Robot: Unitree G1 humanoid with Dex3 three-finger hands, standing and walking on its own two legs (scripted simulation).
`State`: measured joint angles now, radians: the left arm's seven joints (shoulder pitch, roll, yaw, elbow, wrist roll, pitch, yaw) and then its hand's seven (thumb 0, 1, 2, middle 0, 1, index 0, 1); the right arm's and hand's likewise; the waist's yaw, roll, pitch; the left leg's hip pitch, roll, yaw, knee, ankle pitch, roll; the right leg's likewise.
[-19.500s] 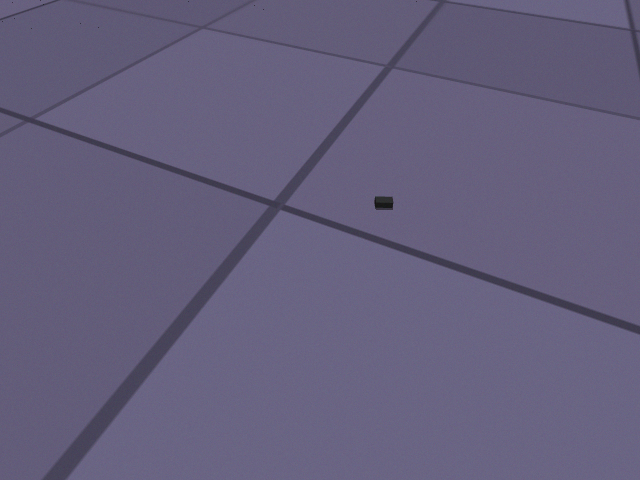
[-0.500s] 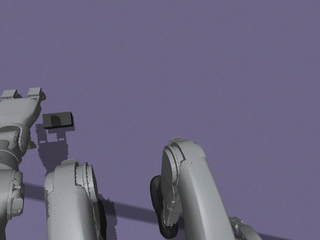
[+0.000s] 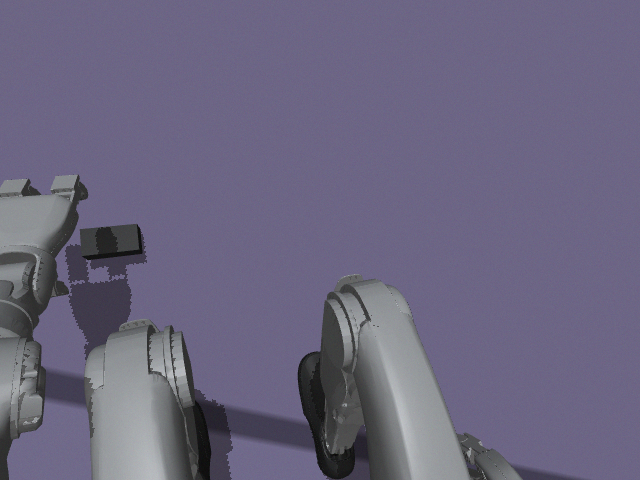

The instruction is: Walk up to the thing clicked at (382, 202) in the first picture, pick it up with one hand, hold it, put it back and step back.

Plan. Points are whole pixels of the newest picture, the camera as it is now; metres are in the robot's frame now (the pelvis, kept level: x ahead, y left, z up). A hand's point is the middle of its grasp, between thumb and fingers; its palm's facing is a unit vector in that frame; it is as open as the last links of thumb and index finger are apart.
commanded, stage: rise first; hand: left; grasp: from above
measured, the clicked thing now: (112, 241) +0.47 +0.21 -0.31
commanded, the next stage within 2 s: approach in 0.06 s
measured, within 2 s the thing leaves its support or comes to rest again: neither
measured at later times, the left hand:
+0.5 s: hand (98, 217) +0.47 +0.20 -0.18, palm faces -0.42 -0.03 -0.91, open 13.7 cm
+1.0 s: hand (74, 235) +0.45 +0.23 -0.19, palm faces -0.47 -0.04 -0.88, open 14.0 cm
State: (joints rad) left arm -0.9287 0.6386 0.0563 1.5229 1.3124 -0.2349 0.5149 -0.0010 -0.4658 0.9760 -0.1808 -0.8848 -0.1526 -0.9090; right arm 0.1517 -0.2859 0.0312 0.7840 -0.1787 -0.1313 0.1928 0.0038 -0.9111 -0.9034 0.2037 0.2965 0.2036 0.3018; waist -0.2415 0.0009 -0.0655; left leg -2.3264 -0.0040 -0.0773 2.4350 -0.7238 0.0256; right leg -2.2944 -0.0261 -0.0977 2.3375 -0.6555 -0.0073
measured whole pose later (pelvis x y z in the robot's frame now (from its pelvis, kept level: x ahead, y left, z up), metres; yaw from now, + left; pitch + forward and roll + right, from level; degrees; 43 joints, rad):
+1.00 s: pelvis +0.00 +0.00 -0.01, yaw +0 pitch +34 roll -7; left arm -1.02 0.64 -0.01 1.56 1.28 -0.25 0.49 0.00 -0.53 1.03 -0.13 -0.99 -0.11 -1.00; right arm 0.18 -0.30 0.05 0.82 -0.20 -0.15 0.21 0.00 -0.92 -0.90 0.20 0.30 0.20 0.30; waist -0.25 -0.01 -0.03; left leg -2.34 -0.01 -0.09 2.46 -0.72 0.02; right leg -2.31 -0.02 -0.11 2.36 -0.64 -0.01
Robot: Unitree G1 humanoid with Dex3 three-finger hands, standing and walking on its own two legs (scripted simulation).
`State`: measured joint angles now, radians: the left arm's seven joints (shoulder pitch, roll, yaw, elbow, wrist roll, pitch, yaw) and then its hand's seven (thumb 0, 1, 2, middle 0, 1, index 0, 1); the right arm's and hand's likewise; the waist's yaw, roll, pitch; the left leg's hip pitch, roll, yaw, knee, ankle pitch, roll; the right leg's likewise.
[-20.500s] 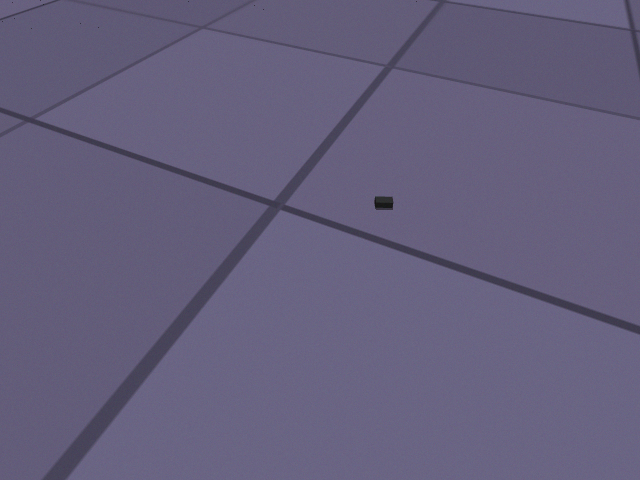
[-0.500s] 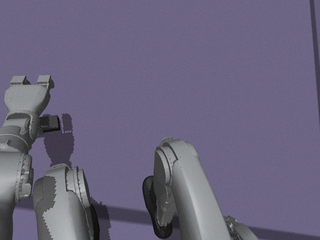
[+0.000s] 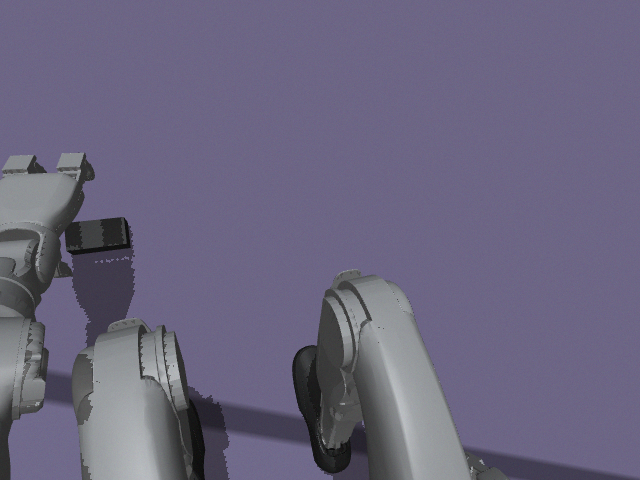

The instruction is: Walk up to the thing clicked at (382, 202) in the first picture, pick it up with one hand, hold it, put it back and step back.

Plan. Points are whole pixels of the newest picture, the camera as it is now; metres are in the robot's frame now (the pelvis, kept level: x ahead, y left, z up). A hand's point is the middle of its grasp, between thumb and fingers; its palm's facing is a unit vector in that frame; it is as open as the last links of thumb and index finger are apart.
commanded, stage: close in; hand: left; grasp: from above
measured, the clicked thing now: (98, 236) +0.47 +0.21 -0.30
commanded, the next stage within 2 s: rest palm in 0.16 s
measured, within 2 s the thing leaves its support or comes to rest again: neither
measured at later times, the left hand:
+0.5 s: hand (78, 242) +0.45 +0.23 -0.23, palm faces -0.54 -0.07 -0.84, open 14.1 cm
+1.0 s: hand (94, 238) +0.46 +0.21 -0.27, palm faces -0.48 -0.09 -0.87, open 13.6 cm
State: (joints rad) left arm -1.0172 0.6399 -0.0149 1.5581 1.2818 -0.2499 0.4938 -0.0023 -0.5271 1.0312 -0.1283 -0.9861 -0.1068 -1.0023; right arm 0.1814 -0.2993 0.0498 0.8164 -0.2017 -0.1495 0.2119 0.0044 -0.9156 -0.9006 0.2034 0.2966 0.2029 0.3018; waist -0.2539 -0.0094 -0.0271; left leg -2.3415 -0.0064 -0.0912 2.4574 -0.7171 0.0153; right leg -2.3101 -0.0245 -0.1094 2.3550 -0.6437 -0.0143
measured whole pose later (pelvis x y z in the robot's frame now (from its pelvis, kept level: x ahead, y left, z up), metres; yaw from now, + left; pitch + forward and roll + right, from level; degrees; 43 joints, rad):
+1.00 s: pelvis +0.00 +0.01 -0.01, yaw -5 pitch +31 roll -12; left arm -1.05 0.80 0.12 1.76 1.31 -0.19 0.69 0.00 -0.40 0.90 -0.19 -0.85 -0.17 -0.87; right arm 0.13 -0.33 0.19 0.73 -0.26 -0.27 0.35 0.00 -0.91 -0.90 0.20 0.30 0.20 0.30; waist -0.39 -0.07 0.14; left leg -2.35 0.01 -0.17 2.55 -0.75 0.02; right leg -2.30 0.01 -0.18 2.37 -0.63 0.00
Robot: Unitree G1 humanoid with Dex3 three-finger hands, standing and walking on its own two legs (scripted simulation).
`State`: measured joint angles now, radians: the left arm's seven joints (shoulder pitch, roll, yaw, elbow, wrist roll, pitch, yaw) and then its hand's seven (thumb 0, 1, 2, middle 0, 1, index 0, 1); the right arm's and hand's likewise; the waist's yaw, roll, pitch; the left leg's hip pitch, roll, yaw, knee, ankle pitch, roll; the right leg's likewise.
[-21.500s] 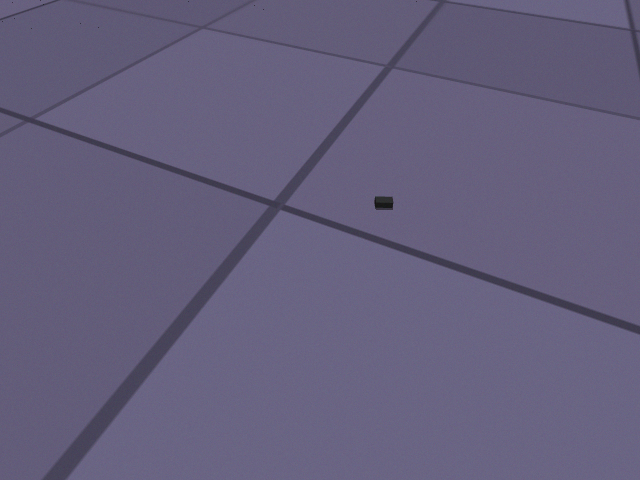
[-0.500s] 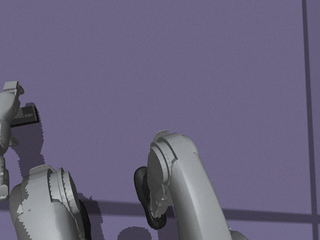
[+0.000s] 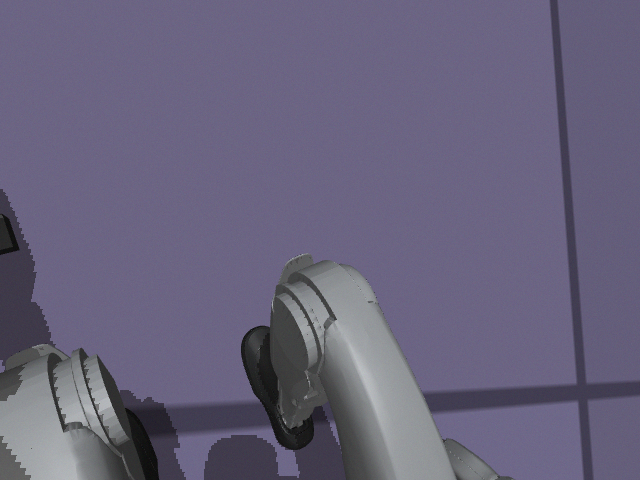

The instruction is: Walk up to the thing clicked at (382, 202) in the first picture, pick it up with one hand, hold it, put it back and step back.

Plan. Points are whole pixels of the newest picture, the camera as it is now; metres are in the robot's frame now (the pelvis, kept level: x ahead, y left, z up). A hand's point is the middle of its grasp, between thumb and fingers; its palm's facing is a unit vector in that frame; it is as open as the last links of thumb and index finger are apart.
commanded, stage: rest palm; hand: left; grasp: from above
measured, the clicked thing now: out of the picture +0.45 +0.25 -0.29
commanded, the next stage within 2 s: close in 1.06 s
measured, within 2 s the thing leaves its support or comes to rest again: neither
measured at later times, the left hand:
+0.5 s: hand out of the picture +0.44 +0.25 -0.26, palm faces -0.44 -0.09 -0.89, open 13.6 cm
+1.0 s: hand out of the picture +0.43 +0.25 -0.26, palm faces -0.46 -0.09 -0.88, open 13.3 cm
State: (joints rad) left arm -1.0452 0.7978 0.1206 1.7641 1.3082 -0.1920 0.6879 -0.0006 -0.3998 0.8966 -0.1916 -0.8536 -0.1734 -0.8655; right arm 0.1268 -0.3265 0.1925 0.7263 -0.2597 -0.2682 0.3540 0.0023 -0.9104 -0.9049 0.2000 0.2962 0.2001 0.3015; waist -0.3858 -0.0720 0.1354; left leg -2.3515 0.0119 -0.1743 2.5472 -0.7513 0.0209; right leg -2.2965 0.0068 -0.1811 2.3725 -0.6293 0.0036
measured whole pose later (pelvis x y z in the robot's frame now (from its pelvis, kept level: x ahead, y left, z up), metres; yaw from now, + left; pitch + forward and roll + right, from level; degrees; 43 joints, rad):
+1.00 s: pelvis +0.00 +0.00 +0.01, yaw -2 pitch +29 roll -14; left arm -1.06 0.86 0.00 1.79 1.28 -0.22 0.74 0.00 -0.38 0.91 -0.20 -0.91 -0.19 -0.92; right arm 0.09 -0.35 0.27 0.70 -0.27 -0.33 0.37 0.00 -0.92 -0.91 0.20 0.30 0.20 0.30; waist -0.39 -0.12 0.17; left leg -2.32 0.02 -0.22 2.54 -0.75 0.02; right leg -2.25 0.02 -0.22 2.33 -0.62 0.02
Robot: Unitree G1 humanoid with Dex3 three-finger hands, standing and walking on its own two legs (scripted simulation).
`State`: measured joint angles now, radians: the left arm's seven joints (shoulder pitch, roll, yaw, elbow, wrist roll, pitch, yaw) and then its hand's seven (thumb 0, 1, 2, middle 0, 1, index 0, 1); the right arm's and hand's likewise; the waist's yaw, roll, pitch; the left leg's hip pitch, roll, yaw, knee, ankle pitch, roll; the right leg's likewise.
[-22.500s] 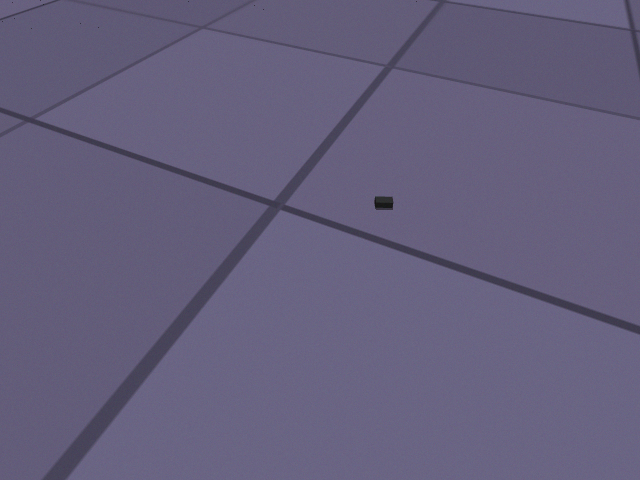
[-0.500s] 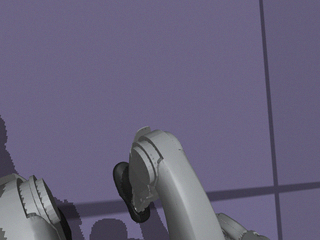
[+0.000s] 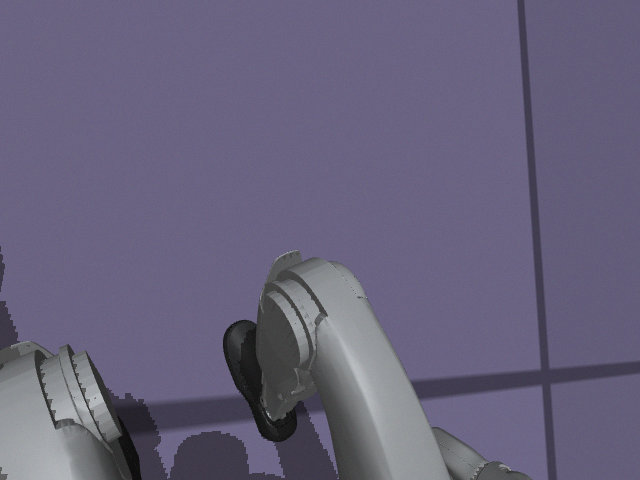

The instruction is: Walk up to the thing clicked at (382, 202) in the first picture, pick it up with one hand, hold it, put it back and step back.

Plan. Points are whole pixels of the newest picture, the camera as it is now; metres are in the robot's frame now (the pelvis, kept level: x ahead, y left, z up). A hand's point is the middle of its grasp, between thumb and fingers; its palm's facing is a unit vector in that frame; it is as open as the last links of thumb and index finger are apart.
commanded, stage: rest palm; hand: left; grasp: from above
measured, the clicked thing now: out of the picture +0.44 +0.27 -0.30
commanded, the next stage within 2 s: close in 0.06 s
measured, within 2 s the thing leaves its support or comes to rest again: neither
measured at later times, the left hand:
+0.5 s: hand out of the picture +0.43 +0.27 -0.27, palm faces -0.47 -0.12 -0.88, open 12.4 cm
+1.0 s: hand out of the picture +0.43 +0.27 -0.27, palm faces -0.45 -0.12 -0.88, open 10.7 cm
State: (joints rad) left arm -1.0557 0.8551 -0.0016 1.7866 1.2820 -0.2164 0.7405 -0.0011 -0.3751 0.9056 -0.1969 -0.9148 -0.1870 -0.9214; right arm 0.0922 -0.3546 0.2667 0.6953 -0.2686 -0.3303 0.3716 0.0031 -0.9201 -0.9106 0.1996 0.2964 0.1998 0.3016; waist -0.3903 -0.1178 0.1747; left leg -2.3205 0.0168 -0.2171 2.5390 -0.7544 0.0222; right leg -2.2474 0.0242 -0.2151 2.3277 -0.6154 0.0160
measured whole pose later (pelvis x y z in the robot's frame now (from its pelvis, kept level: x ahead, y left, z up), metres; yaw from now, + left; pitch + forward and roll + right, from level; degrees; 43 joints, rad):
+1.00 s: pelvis +0.00 +0.00 +0.00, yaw +0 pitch +29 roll -15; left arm -1.06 0.87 -0.02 1.76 1.24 -0.20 0.72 0.00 0.01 0.65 -0.39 -0.65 -0.48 -0.68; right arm 0.12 -0.37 0.29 0.64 -0.25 -0.31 0.34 0.00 -0.91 -0.91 0.20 0.30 0.20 0.30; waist -0.40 -0.13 0.18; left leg -2.32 0.02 -0.22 2.53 -0.75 0.03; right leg -2.24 0.03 -0.22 2.31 -0.61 0.02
